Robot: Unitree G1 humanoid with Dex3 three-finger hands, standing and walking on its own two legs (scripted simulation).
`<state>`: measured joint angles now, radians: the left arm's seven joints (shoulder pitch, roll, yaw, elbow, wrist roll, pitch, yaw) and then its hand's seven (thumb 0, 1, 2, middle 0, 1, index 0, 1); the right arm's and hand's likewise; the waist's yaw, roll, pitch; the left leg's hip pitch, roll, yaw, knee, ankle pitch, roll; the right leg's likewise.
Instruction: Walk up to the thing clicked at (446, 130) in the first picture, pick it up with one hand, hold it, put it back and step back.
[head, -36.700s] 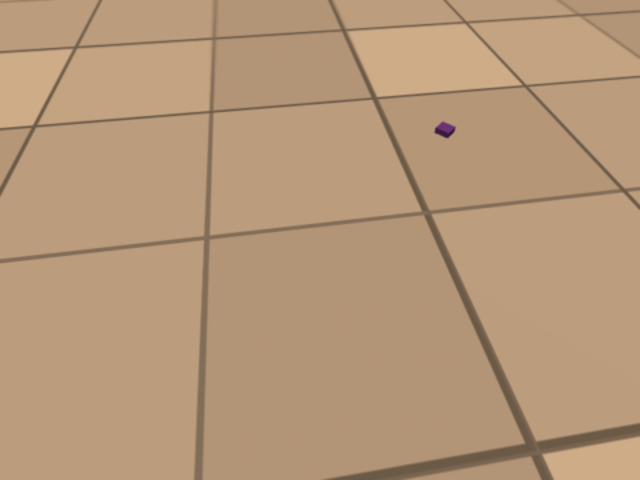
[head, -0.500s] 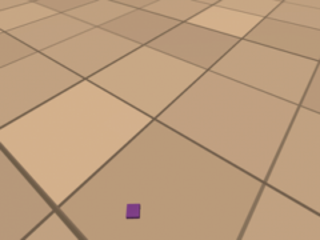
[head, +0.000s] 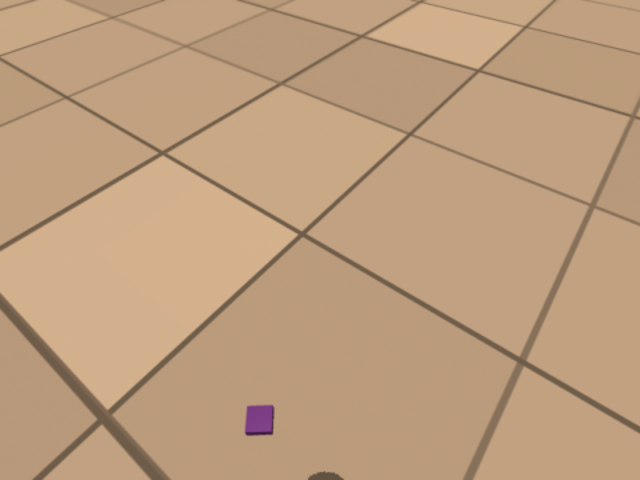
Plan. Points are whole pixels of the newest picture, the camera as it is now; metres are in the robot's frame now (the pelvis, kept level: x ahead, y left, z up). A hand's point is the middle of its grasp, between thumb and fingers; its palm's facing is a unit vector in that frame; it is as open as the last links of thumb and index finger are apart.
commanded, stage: stand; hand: left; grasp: from above
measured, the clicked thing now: (259, 420) +0.43 +0.20 -0.77
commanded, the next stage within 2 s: step back in 1.18 s
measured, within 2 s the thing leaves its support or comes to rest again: neither
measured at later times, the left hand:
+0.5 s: hand out of the picture +0.08 +0.25 -0.16, palm faces +0.02 -0.94 -0.34, open 7.4 cm
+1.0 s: hand out of the picture +0.08 +0.25 -0.15, palm faces +0.01 -0.94 -0.34, open 7.4 cm
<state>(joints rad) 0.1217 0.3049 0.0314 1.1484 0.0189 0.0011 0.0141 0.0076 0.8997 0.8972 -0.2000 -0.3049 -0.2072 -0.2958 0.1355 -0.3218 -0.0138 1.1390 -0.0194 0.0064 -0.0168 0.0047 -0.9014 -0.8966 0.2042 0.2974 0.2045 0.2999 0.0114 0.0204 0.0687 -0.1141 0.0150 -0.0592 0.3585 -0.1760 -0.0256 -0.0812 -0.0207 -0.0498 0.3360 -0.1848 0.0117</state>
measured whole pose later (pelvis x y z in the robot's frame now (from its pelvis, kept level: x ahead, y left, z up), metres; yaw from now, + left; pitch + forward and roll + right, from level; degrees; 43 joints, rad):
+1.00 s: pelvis +0.01 +0.00 +0.00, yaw +0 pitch -3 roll +0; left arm 0.12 0.33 0.02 1.13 0.01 -0.01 0.00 0.01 0.90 0.90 -0.20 -0.30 -0.21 -0.30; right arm 0.12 -0.34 -0.01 1.14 -0.02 0.00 -0.01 0.00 -0.90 -0.90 0.20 0.30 0.21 0.30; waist 0.01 0.02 0.06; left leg -0.10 0.02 -0.06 0.33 -0.17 -0.03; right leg -0.08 -0.02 -0.05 0.32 -0.19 0.01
